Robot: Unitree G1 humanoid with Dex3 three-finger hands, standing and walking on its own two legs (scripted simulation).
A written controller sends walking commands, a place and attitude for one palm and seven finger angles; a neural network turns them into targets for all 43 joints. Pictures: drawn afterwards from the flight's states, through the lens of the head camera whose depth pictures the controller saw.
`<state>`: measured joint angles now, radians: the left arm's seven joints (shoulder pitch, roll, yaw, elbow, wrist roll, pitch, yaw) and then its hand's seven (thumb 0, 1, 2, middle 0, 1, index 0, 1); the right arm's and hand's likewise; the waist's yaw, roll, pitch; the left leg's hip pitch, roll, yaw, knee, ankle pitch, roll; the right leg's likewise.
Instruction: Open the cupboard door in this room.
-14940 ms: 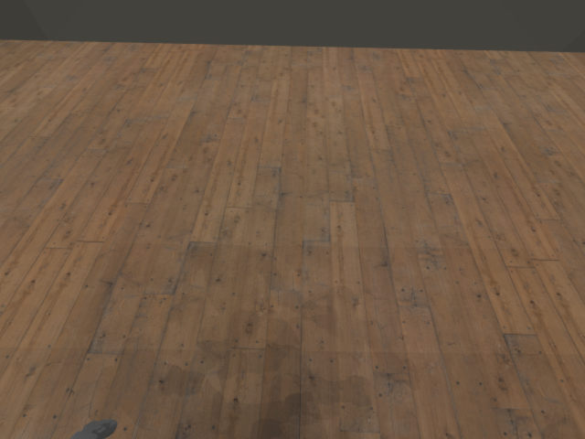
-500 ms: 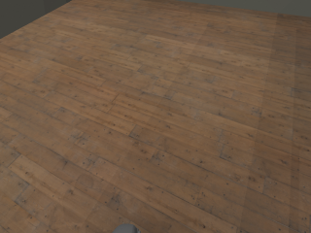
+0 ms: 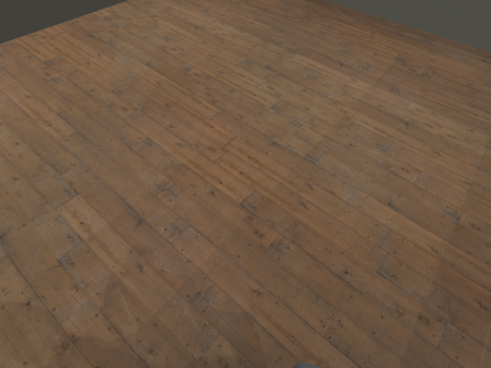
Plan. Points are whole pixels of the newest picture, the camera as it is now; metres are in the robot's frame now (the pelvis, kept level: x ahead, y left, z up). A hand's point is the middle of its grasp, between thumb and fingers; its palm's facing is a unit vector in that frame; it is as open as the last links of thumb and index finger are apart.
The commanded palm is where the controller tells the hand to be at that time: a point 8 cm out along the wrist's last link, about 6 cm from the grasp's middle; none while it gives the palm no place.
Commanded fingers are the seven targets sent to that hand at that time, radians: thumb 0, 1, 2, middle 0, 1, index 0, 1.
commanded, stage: turn or walk to find it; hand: left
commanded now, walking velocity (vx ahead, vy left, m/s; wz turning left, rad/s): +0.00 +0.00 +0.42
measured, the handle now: out of the picture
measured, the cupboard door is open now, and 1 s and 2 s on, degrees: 0 0 0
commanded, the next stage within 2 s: none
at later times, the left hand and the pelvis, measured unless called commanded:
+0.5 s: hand out of the picture -0.01 +0.15 -0.16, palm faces +0.25 -0.93 -0.26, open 7.4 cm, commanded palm none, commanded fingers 0.00 0.90 0.90 -0.20 -0.30 -0.20 -0.30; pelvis -0.02 -0.05 +0.00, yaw +14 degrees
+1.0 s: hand out of the picture -0.08 +0.22 -0.17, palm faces +0.44 -0.87 -0.24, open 7.4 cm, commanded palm none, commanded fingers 0.00 0.90 0.90 -0.20 -0.30 -0.20 -0.30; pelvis -0.06 +0.00 +0.00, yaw +25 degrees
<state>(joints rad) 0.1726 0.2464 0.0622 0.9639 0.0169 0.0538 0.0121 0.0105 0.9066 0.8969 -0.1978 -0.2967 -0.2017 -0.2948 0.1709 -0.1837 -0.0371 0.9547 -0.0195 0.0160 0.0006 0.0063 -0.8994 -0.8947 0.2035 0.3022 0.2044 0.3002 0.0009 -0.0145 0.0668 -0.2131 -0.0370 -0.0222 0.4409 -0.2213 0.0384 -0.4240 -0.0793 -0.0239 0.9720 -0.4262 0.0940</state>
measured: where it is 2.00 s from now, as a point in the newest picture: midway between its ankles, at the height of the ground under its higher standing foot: outside the picture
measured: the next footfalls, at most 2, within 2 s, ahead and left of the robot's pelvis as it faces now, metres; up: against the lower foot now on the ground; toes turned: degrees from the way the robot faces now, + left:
right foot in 0.16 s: +0.04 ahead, -0.14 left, +0.00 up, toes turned +1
left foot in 0.66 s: -0.05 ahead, +0.10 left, +0.00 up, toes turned +22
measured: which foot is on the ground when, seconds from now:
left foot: down 0.00-0.16, up 0.18-0.64, down 0.66-1.00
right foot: up 0.00-0.14, down 0.16-0.66, up 0.68-1.00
